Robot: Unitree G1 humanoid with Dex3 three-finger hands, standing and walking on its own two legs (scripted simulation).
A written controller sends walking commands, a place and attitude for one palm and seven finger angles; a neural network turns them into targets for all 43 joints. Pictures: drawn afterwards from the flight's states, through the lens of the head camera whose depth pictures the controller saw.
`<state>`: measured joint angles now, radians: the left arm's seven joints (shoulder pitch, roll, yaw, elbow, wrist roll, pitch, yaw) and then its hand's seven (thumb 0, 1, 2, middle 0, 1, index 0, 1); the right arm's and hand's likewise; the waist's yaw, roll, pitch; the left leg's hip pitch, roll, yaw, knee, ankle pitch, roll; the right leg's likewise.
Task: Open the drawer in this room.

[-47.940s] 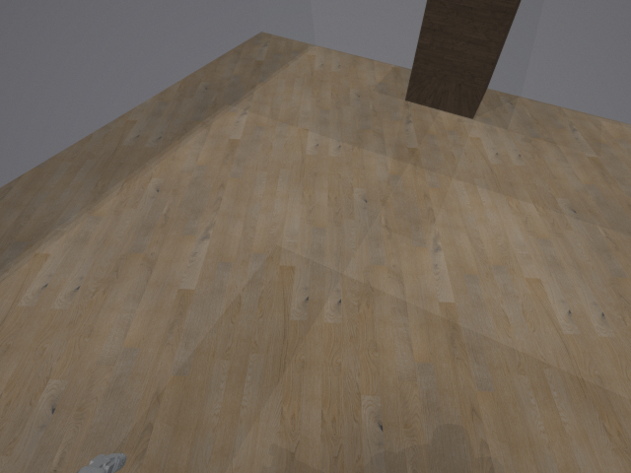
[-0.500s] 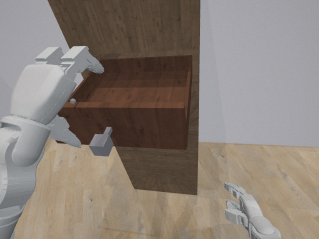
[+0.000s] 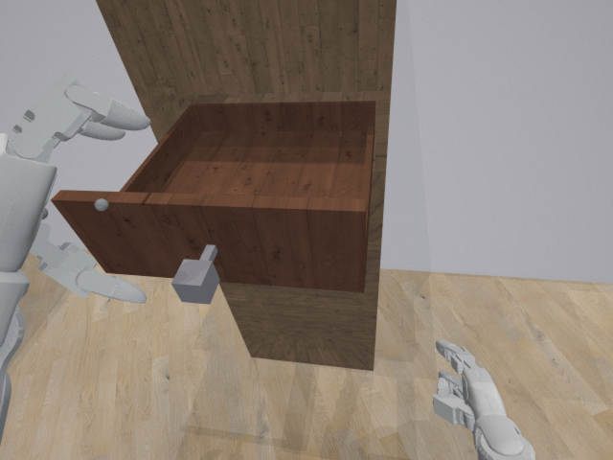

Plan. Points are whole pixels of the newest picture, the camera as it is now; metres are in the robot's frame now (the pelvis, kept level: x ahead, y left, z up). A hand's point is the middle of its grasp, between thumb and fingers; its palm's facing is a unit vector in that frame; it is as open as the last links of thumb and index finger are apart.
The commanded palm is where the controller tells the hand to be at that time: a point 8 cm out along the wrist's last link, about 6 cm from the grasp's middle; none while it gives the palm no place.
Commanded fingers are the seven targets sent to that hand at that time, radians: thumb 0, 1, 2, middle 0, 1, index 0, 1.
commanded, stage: draw the hand back to the body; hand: left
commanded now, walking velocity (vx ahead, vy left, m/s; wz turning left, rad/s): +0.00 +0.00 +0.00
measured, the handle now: (202, 269) +0.29 +0.17 +0.14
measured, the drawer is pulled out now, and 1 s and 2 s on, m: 0.28 0.28 0.28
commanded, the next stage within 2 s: step back with the hand held close in 0.90 s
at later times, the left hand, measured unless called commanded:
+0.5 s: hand (47, 167) +0.23 +0.21 +0.33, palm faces +0.53 -0.78 -0.33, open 10.5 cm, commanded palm +0.18 +0.28 +0.33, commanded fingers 0.00 0.58 0.76 -0.22 -0.50 -0.22 -0.50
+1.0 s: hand (15, 178) +0.21 +0.23 +0.33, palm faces +0.59 -0.76 -0.26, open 7.5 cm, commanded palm +0.17 +0.28 +0.33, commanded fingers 0.00 0.90 0.90 -0.20 -0.30 -0.20 -0.30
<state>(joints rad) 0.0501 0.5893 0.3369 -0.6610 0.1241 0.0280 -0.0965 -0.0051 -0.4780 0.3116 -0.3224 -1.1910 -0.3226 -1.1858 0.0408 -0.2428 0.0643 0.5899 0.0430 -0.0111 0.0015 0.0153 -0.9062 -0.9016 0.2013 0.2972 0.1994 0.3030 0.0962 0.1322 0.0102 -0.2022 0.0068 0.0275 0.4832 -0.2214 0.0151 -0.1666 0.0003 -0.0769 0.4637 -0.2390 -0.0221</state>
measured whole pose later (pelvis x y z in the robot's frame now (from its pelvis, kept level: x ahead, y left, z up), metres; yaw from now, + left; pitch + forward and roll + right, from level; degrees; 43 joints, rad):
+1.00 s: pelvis +0.03 +0.00 +0.00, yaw +0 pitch -4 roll -1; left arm 0.14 0.41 0.55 -0.65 -0.12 -0.17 0.11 0.01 0.87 0.89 -0.21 -0.32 -0.21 -0.31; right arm 0.14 -0.21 0.01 0.66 0.02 -0.07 -0.04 0.01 -0.90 -0.90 0.20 0.30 0.20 0.30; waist 0.07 0.08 0.00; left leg -0.12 0.02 0.03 0.45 -0.26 0.01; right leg -0.07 0.02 -0.07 0.39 -0.25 -0.02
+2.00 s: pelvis -0.12 +0.03 -0.01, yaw +0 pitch +3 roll -4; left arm 0.04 0.54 0.71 -0.76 -0.08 -0.26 0.15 0.00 0.89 0.90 -0.21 -0.30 -0.21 -0.30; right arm 0.19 -0.16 0.00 0.66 0.00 -0.14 -0.02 0.01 -0.90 -0.90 0.21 0.30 0.20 0.30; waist 0.00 0.03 0.00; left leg -0.49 0.05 0.01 0.50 -0.07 0.05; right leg -0.33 0.06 -0.02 0.86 -0.52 0.00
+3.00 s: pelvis -0.24 +0.02 -0.01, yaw -1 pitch +1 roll -1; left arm 0.35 0.54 0.63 -0.87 -0.05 -0.26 0.13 0.01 0.88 0.90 -0.21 -0.30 -0.21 -0.30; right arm 0.25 -0.19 0.02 0.65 0.01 -0.08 -0.04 0.01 -0.90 -0.90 0.21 0.30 0.20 0.30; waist -0.02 0.01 -0.01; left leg -0.43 0.03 0.02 0.76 -0.33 0.00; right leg -0.21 0.04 -0.07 0.53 -0.34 -0.06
